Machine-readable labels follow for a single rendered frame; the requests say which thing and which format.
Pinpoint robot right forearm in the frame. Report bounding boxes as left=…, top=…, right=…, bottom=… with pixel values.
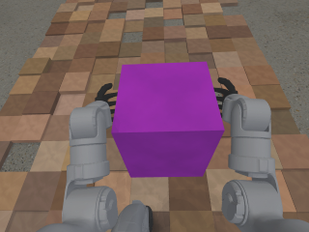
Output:
left=222, top=94, right=283, bottom=214

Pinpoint robot right hand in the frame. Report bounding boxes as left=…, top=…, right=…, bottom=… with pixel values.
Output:
left=213, top=77, right=239, bottom=118

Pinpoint robot left forearm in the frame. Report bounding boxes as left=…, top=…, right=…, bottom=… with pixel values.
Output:
left=62, top=101, right=113, bottom=222

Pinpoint robot left hand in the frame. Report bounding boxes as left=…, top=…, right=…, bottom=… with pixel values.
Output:
left=95, top=83, right=118, bottom=122

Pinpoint carton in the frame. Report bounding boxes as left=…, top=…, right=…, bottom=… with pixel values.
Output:
left=111, top=61, right=225, bottom=178

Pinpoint left robot upper arm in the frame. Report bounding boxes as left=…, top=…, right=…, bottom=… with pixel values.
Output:
left=36, top=186, right=119, bottom=232

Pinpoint right robot upper arm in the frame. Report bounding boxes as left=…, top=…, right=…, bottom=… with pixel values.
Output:
left=221, top=179, right=309, bottom=232

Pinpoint left robot shin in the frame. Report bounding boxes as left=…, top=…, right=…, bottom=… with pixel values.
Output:
left=131, top=199, right=150, bottom=232

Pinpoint left robot thigh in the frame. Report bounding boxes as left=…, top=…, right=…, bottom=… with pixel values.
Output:
left=111, top=203, right=149, bottom=232

